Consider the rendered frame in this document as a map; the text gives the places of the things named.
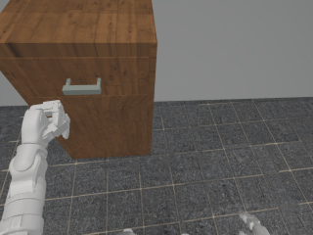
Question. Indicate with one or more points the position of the left robot shin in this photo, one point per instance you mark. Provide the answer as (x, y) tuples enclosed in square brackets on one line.
[(127, 230)]

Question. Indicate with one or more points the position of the cabinet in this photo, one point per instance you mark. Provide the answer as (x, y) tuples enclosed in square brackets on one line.
[(100, 126)]

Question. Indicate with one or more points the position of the drawer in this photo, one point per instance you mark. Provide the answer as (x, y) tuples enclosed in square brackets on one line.
[(46, 76)]

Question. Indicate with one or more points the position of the left robot hand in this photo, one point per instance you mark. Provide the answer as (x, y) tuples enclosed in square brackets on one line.
[(43, 122)]

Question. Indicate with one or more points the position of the handle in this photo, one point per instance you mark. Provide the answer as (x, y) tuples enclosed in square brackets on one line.
[(91, 89)]

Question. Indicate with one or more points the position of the left robot forearm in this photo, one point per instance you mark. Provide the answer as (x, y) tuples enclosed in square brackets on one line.
[(24, 204)]

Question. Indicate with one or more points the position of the right robot hand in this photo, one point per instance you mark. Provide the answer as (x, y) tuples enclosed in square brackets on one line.
[(253, 224)]

